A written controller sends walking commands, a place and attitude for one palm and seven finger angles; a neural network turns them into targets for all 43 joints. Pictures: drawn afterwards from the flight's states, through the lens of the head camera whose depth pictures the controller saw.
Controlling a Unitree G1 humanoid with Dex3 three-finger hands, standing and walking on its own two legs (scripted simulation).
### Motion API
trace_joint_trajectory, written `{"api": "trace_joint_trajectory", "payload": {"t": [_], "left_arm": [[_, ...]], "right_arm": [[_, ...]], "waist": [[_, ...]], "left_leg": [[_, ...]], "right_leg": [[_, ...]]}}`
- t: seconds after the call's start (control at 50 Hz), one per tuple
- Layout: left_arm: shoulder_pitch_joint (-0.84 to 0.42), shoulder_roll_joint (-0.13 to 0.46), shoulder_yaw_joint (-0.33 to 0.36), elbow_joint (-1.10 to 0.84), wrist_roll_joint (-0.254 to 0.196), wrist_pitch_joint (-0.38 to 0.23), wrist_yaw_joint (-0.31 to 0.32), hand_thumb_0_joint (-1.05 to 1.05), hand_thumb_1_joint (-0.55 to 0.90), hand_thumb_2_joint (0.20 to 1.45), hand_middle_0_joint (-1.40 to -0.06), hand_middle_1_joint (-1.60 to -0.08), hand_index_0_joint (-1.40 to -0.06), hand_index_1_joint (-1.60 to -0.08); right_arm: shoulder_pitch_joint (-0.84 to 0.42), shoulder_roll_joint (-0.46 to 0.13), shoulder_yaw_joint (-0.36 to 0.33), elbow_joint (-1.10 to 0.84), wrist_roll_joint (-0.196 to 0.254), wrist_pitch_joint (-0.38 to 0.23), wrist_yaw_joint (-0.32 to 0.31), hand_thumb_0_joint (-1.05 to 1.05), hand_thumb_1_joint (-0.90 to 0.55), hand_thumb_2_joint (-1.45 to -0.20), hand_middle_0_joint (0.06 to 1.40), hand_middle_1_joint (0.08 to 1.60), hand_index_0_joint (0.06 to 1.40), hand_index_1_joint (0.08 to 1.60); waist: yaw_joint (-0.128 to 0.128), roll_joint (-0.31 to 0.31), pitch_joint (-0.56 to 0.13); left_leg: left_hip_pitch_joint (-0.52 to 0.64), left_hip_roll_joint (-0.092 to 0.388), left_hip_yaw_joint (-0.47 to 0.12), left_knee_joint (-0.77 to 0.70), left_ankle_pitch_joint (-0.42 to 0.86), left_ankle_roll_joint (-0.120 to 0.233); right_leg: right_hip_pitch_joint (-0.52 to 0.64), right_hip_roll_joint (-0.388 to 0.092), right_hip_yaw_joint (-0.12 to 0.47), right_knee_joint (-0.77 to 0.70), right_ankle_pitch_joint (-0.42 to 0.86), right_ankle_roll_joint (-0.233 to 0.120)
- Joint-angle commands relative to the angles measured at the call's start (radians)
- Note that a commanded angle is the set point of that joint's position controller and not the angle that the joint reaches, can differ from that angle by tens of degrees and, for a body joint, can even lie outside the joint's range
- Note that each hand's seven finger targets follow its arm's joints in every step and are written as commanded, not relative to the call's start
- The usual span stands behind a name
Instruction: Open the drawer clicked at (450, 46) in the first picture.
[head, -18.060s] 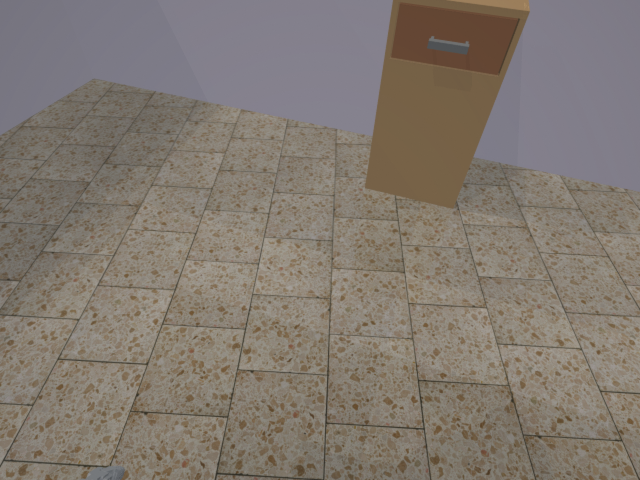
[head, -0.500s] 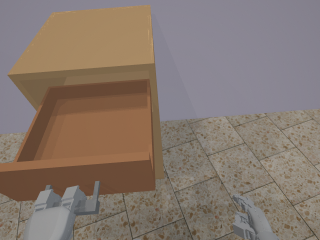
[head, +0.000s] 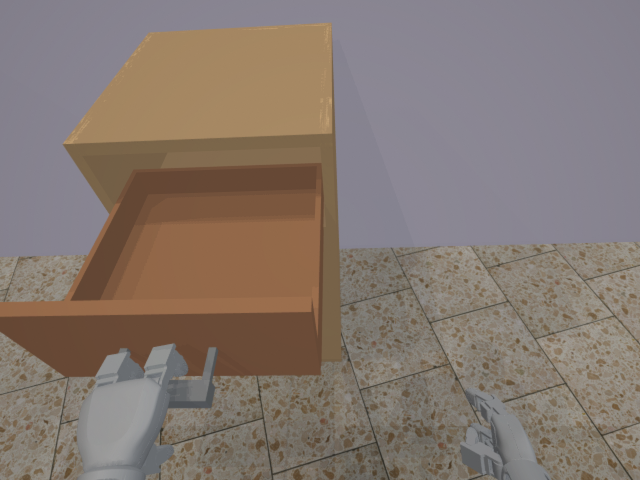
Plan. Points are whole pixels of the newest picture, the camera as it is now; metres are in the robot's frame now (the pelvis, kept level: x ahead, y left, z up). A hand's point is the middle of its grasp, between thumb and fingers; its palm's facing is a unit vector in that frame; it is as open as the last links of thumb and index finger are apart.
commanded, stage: open the thumb to release the handle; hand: left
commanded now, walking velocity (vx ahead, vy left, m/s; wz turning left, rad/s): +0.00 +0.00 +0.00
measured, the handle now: (161, 375) +0.24 +0.23 +0.01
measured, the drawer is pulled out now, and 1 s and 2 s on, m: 0.30 0.30 0.30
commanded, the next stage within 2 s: lift the hand off the handle in 0.08 s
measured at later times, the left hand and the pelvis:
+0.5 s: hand (151, 423) +0.18 +0.23 -0.01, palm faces +0.02 -0.08 -1.00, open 13.8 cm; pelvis -0.02 +0.00 +0.00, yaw +1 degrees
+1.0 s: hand (127, 397) +0.19 +0.24 +0.05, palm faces +0.05 -0.13 -0.99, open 13.5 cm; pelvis +0.00 +0.01 +0.02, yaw +0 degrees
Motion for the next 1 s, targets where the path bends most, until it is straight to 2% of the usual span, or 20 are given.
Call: {"api": "trace_joint_trajectory", "payload": {"t": [0.0, 0.14, 0.18, 0.22, 0.26, 0.28, 0.32, 0.36, 0.38, 0.42, 0.44, 0.52, 0.58, 0.62, 0.68, 0.72, 0.78, 0.84, 0.88, 0.98], "left_arm": [[-0.033, 0.157, 0.135, -0.130, -0.010, -0.013, 0.022, 0.000, -0.500, 0.300, -0.300, -1.200, -0.300, -1.200], [-0.037, 0.168, 0.164, -0.121, -0.010, -0.046, 0.039, 0.000, -0.500, 0.300, -0.300, -1.200, -0.300, -1.200], [-0.062, 0.136, 0.128, -0.119, -0.011, -0.050, 0.042, 0.000, -0.500, 0.300, -0.300, -1.200, -0.300, -1.200], [-0.082, 0.176, 0.169, -0.122, -0.010, -0.051, 0.051, 0.000, -0.500, 0.300, -0.300, -1.200, -0.300, -1.200], [-0.065, 0.175, 0.169, -0.104, -0.009, -0.045, 0.055, 0.000, -0.500, 0.300, -0.300, -1.200, -0.300, -1.200], [-0.085, 0.170, 0.162, -0.092, -0.010, -0.041, 0.056, 0.000, -0.500, 0.300, -0.300, -1.200, -0.300, -1.200], [-0.150, 0.185, 0.173, -0.108, -0.004, -0.039, 0.061, 0.000, -0.500, 0.300, -0.300, -1.200, -0.300, -1.200], [-0.154, 0.166, 0.150, -0.089, -0.002, -0.031, 0.064, 0.000, -0.500, 0.300, -0.300, -1.200, -0.300, -1.200], [-0.161, 0.148, 0.131, -0.084, -0.004, -0.028, 0.063, 0.000, -0.500, 0.300, -0.300, -1.200, -0.300, -1.200], [-0.198, 0.173, 0.152, -0.086, -0.010, -0.023, 0.062, 0.000, -0.500, 0.300, -0.300, -1.200, -0.300, -1.200], [-0.206, 0.159, 0.130, -0.063, -0.010, -0.018, 0.058, 0.000, -0.500, 0.300, -0.300, -1.200, -0.300, -1.200], [-0.246, 0.213, 0.170, -0.145, -0.014, -0.017, 0.052, 0.000, -0.500, 0.300, -0.300, -1.200, -0.300, -1.200], [-0.199, 0.173, 0.131, -0.163, -0.029, -0.006, 0.035, 0.000, -0.500, 0.300, -0.300, -1.200, -0.300, -1.200], [-0.214, 0.205, 0.162, -0.202, -0.042, -0.011, 0.026, 0.000, -0.500, 0.300, -0.300, -1.200, -0.300, -1.200], [-0.164, 0.166, 0.123, -0.215, -0.045, -0.004, 0.008, 0.000, -0.500, 0.300, -0.300, -1.200, -0.300, -1.200], [-0.188, 0.201, 0.152, -0.231, -0.046, 0.002, -0.004, 0.000, -0.500, 0.300, -0.300, -1.200, -0.300, -1.200], [-0.174, 0.162, 0.105, -0.258, -0.054, 0.010, -0.031, 0.000, -0.500, 0.300, -0.300, -1.200, -0.300, -1.200], [-0.182, 0.159, 0.093, -0.294, -0.060, 0.011, -0.058, 0.000, -0.500, 0.300, -0.300, -1.200, -0.300, -1.200], [-0.172, 0.191, 0.122, -0.316, -0.058, 0.005, -0.072, 0.000, -0.500, 0.300, -0.300, -1.200, -0.300, -1.200], [-0.106, 0.182, 0.115, -0.403, -0.063, 0.000, -0.101, 0.000, -0.500, 0.300, -0.300, -1.200, -0.300, -1.200]], "right_arm": [[-0.125, -0.096, -0.041, -0.148, -0.001, -0.050, -0.012, 0.000, -0.900, -0.900, 0.200, 0.300, 0.200, 0.300], [-0.116, -0.099, -0.056, -0.139, -0.001, -0.056, -0.011, 0.000, -0.900, -0.900, 0.200, 0.300, 0.200, 0.300], [-0.116, -0.100, -0.062, -0.138, -0.003, -0.057, -0.007, 0.000, -0.900, -0.900, 0.200, 0.300, 0.200, 0.300], [-0.119, -0.103, -0.062, -0.132, -0.008, -0.056, -0.009, 0.000, -0.900, -0.900, 0.200, 0.300, 0.200, 0.300], [-0.119, -0.103, -0.061, -0.130, -0.005, -0.056, -0.012, 0.000, -0.900, -0.900, 0.200, 0.300, 0.200, 0.300], [-0.114, -0.105, -0.064, -0.128, -0.001, -0.056, -0.016, 0.000, -0.900, -0.900, 0.200, 0.300, 0.200, 0.300], [-0.118, -0.105, -0.064, -0.120, -0.005, -0.054, -0.019, 0.000, -0.900, -0.900, 0.200, 0.300, 0.200, 0.300], [-0.114, -0.105, -0.064, -0.117, -0.001, -0.055, -0.018, 0.000, -0.900, -0.900, 0.200, 0.300, 0.200, 0.300], [-0.109, -0.103, -0.068, -0.117, 0.002, -0.057, -0.021, 0.000, -0.900, -0.900, 0.200, 0.300, 0.200, 0.300], [-0.114, -0.107, -0.064, -0.114, 0.000, -0.055, -0.025, 0.000, -0.900, -0.900, 0.200, 0.300, 0.200, 0.300], [-0.114, -0.103, -0.063, -0.114, 0.006, -0.057, -0.029, 0.000, -0.900, -0.900, 0.200, 0.300, 0.200, 0.300], [-0.119, -0.102, -0.059, -0.119, 0.005, -0.058, -0.037, 0.000, -0.900, -0.900, 0.200, 0.300, 0.200, 0.300], [-0.123, -0.095, -0.055, -0.125, 0.010, -0.062, -0.037, 0.000, -0.900, -0.900, 0.200, 0.300, 0.200, 0.300], [-0.134, -0.097, -0.050, -0.128, 0.009, -0.063, -0.039, 0.000, -0.900, -0.900, 0.200, 0.300, 0.200, 0.300], [-0.138, -0.095, -0.048, -0.134, 0.012, -0.067, -0.032, 0.000, -0.900, -0.900, 0.200, 0.300, 0.200, 0.300], [-0.144, -0.099, -0.044, -0.130, 0.011, -0.064, -0.032, 0.000, -0.900, -0.900, 0.200, 0.300, 0.200, 0.300], [-0.144, -0.097, -0.047, -0.136, 0.016, -0.068, -0.028, 0.000, -0.900, -0.900, 0.200, 0.300, 0.200, 0.300], [-0.148, -0.097, -0.044, -0.139, 0.017, -0.071, -0.026, 0.000, -0.900, -0.900, 0.200, 0.300, 0.200, 0.300], [-0.149, -0.097, -0.044, -0.135, 0.014, -0.072, -0.025, 0.000, -0.900, -0.900, 0.200, 0.300, 0.200, 0.300], [-0.156, -0.093, -0.042, -0.149, 0.013, -0.067, -0.006, 0.000, -0.900, -0.900, 0.200, 0.300, 0.200, 0.300]], "waist": [[0.005, -0.059, -0.092], [0.004, -0.035, -0.110], [-0.008, -0.050, -0.100], [-0.001, -0.071, -0.139], [0.004, -0.074, -0.139], [-0.008, -0.081, -0.114], [-0.009, -0.052, -0.153], [-0.011, -0.034, -0.144], [-0.019, -0.041, -0.130], [-0.019, -0.080, -0.154], [-0.022, -0.090, -0.121], [0.000, -0.035, -0.198], [-0.002, -0.018, -0.145], [0.000, -0.042, -0.152], [0.000, -0.032, -0.100], [0.004, -0.025, -0.112], [0.002, -0.026, -0.092], [0.005, -0.039, -0.091], [0.014, -0.035, -0.092], [0.025, -0.006, -0.084]], "left_leg": [[0.117, -0.059, 0.002, -0.077, 0.172, 0.049], [0.102, -0.062, 0.003, -0.069, 0.170, 0.048], [0.091, -0.060, -0.001, -0.062, 0.157, 0.049], [0.083, -0.061, -0.001, -0.056, 0.162, 0.048], [0.068, -0.064, 0.004, -0.052, 0.155, 0.048], [0.056, -0.063, 0.002, -0.054, 0.146, 0.049], [0.073, -0.062, 0.001, -0.052, 0.149, 0.048], [0.087, -0.059, 0.001, -0.057, 0.140, 0.048], [0.091, -0.058, 0.001, -0.057, 0.142, 0.051], [0.088, -0.059, -0.002, -0.062, 0.137, 0.051], [0.074, -0.060, -0.001, -0.065, 0.118, 0.053], [0.132, -0.063, 0.001, -0.083, 0.151, 0.052], [0.159, -0.059, 0.001, -0.107, 0.165, 0.053], [0.178, -0.058, -0.002, -0.117, 0.178, 0.054], [0.197, -0.054, -0.003, -0.142, 0.182, 0.053], [0.223, -0.054, -0.006, -0.157, 0.192, 0.051], [0.257, -0.051, -0.003, -0.177, 0.203, 0.054], [0.288, -0.049, -0.005, -0.202, 0.218, 0.055], [0.309, -0.048, -0.004, -0.209, 0.238, 0.055], [0.356, -0.041, -0.006, -0.228, 0.298, 0.053]], "right_leg": [[0.047, -0.020, 0.094, -0.210, 0.350, 0.043], [0.054, -0.022, 0.106, -0.202, 0.372, 0.039], [0.031, -0.022, 0.104, -0.204, 0.347, 0.041], [0.052, -0.027, 0.113, -0.199, 0.370, 0.043], [0.056, -0.030, 0.116, -0.199, 0.375, 0.046], [0.051, -0.028, 0.117, -0.201, 0.370, 0.046], [0.042, -0.026, 0.113, -0.196, 0.346, 0.043], [0.021, -0.023, 0.100, -0.198, 0.306, 0.042], [0.016, -0.020, 0.098, -0.201, 0.310, 0.041], [0.031, -0.021, 0.099, -0.207, 0.299, 0.045], [0.024, -0.025, 0.105, -0.217, 0.276, 0.048], [0.074, -0.024, 0.109, -0.227, 0.284, 0.041], [0.071, -0.022, 0.094, -0.244, 0.294, 0.040], [0.090, -0.022, 0.098, -0.260, 0.304, 0.041], [0.084, -0.020, 0.084, -0.273, 0.302, 0.041], [0.100, -0.019, 0.084, -0.287, 0.292, 0.039], [0.108, -0.020, 0.075, -0.302, 0.302, 0.042], [0.128, -0.020, 0.066, -0.313, 0.308, 0.042], [0.142, -0.020, 0.067, -0.321, 0.330, 0.041], [0.164, -0.016, 0.051, -0.326, 0.380, 0.035]]}}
